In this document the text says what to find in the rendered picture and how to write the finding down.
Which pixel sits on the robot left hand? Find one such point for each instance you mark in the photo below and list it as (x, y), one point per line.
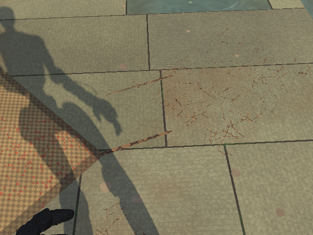
(44, 220)

